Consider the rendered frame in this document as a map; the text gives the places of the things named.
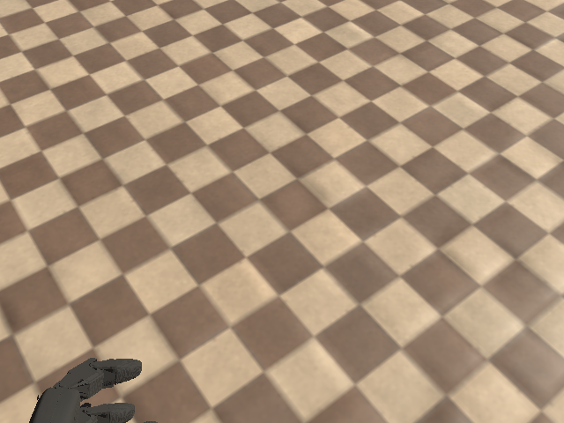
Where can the left robot hand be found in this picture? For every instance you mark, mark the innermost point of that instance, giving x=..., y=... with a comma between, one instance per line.
x=61, y=404

